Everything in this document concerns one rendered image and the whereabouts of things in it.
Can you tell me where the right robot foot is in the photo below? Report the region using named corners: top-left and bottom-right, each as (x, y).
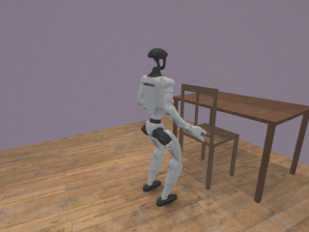
top-left (156, 193), bottom-right (178, 207)

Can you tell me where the robot torso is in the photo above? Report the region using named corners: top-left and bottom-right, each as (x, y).
top-left (144, 73), bottom-right (166, 138)

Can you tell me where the robot right upper arm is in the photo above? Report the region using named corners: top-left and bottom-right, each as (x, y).
top-left (161, 76), bottom-right (175, 115)

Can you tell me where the robot left upper arm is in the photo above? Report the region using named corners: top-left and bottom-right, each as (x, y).
top-left (136, 74), bottom-right (147, 106)

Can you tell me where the right robot forearm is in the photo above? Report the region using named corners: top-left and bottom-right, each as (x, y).
top-left (168, 105), bottom-right (193, 132)

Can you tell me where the table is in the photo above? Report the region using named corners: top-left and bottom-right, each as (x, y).
top-left (173, 91), bottom-right (309, 204)

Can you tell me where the right robot hand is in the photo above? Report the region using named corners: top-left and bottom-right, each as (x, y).
top-left (191, 126), bottom-right (207, 142)

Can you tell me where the chair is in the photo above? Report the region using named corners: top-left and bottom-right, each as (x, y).
top-left (179, 83), bottom-right (239, 190)

